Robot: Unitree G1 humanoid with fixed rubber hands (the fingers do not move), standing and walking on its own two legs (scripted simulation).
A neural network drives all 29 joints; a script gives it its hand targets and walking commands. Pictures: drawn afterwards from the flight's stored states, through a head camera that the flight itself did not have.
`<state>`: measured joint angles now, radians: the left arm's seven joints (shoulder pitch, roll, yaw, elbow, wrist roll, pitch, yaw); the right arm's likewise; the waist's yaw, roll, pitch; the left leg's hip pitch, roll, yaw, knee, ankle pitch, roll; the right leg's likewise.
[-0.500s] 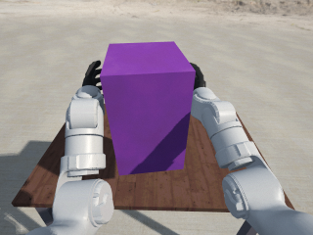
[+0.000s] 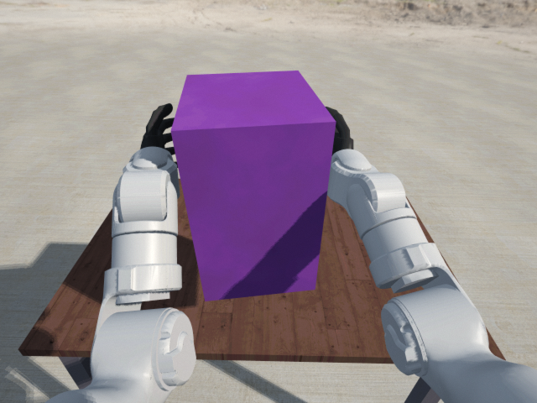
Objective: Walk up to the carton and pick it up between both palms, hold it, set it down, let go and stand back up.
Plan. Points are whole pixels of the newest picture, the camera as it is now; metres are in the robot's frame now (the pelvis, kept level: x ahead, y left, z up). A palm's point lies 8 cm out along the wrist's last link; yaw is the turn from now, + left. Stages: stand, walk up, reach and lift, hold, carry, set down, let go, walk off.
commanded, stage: hold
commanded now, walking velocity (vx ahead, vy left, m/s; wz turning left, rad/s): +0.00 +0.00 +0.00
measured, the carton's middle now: (252, 184) +0.36 -0.01 +0.22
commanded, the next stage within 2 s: none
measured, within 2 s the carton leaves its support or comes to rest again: neither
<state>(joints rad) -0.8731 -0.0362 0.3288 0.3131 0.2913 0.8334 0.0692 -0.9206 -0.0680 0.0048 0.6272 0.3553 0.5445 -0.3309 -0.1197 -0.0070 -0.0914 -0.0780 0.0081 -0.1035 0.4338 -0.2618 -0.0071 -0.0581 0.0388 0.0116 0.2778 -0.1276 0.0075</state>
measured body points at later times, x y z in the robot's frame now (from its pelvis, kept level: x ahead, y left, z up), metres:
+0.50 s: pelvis +0.00 +0.00 +0.00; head -0.08 +0.02 +0.44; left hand +0.39 +0.12 +0.27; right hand +0.38 -0.14 +0.26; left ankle -0.01 +0.12 -0.75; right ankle +0.02 -0.13 -0.75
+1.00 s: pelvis +0.00 +0.00 +0.00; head -0.07 +0.03 +0.44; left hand +0.39 +0.12 +0.26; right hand +0.38 -0.14 +0.26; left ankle -0.01 +0.12 -0.75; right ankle +0.02 -0.13 -0.75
